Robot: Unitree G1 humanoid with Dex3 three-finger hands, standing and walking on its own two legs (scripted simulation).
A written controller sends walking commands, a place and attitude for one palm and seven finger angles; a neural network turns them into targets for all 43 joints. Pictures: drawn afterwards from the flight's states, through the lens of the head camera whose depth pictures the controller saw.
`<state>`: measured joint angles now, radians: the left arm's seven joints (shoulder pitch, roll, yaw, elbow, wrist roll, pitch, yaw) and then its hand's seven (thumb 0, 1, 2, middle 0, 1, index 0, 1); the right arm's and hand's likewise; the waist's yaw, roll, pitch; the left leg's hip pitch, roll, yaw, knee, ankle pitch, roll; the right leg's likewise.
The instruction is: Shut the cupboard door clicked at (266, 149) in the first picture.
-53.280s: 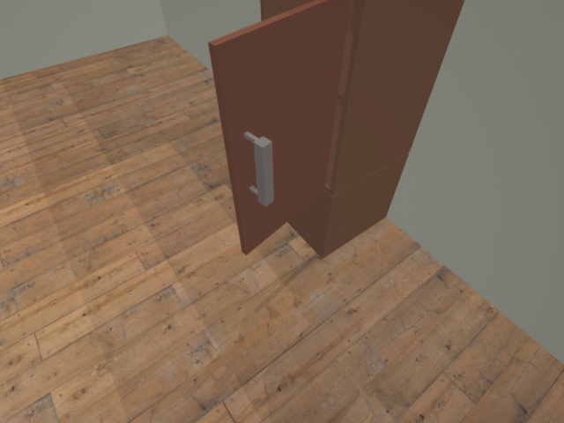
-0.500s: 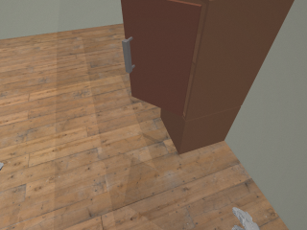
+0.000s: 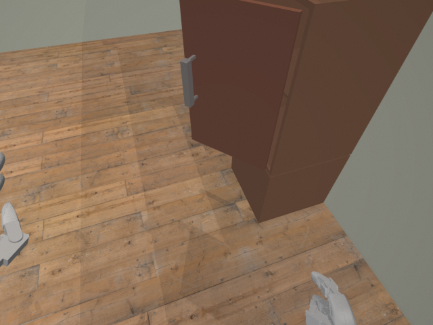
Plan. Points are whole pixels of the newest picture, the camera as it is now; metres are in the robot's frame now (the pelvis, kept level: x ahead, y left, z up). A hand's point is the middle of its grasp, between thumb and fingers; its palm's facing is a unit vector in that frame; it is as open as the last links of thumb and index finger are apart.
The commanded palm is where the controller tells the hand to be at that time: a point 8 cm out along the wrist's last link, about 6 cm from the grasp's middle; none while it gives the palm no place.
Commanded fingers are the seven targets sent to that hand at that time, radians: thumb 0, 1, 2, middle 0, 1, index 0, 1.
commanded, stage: stop stepping back and stand still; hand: left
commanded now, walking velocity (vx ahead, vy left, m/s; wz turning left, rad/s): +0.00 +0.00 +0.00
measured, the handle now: (191, 81) +0.87 +0.14 -0.02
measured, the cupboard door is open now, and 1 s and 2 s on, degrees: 41 41 41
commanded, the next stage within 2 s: let the arm hang, fingers relaxed in 0.16 s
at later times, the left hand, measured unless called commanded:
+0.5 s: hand out of the picture +0.11 +0.20 -0.12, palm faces -0.05 -0.96 -0.28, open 7.4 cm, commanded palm none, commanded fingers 0.00 0.90 0.90 -0.20 -0.30 -0.20 -0.30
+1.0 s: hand out of the picture -0.04 +0.20 -0.16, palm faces +0.03 -0.97 -0.25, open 7.4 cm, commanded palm none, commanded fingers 0.00 0.90 0.90 -0.20 -0.30 -0.20 -0.30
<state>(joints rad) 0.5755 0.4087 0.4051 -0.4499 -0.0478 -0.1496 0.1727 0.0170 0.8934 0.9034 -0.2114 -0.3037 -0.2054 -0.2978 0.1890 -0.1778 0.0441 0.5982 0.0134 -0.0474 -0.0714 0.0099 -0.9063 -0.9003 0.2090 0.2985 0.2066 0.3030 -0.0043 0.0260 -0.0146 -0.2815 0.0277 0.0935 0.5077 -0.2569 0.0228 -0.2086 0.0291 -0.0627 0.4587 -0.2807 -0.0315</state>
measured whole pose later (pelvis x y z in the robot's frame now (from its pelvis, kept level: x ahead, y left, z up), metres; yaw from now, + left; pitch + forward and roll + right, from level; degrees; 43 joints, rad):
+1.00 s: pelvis -0.02 +0.00 +0.01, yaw +0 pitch -2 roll +0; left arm 0.33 0.19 0.01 1.11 0.01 0.01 0.03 0.01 0.92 0.90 -0.20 -0.30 -0.19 -0.30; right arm 0.30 -0.17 0.01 1.10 -0.01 0.02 -0.02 0.00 -0.91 -0.90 0.20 0.30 0.20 0.30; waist -0.01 0.03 0.01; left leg -0.21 0.01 0.09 0.41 -0.18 0.03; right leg -0.15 0.01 -0.07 0.40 -0.22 -0.03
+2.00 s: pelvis +0.00 -0.01 +0.01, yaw +0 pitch -2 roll +0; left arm 0.25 0.19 0.01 1.13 0.02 -0.01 0.03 0.01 0.91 0.90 -0.20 -0.30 -0.20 -0.30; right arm 0.24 -0.20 0.01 1.13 -0.01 0.01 -0.03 0.00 -0.91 -0.90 0.20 0.30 0.20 0.30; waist -0.01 0.01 0.03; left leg -0.15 0.01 0.09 0.37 -0.19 0.01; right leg -0.10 0.03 -0.07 0.36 -0.24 -0.05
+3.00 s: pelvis +0.01 -0.03 +0.00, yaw +32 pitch +1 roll +2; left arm 0.17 0.19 0.04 0.86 0.03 0.03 0.03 0.01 0.91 0.90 -0.20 -0.30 -0.20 -0.30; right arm 0.18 -0.28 -0.09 0.91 -0.02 0.08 0.01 0.01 -0.91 -0.90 0.20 0.30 0.20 0.30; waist -0.04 0.05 0.09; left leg -0.53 -0.03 -0.03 1.14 -0.43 -0.05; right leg -0.24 -0.06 -0.08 0.55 -0.32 -0.01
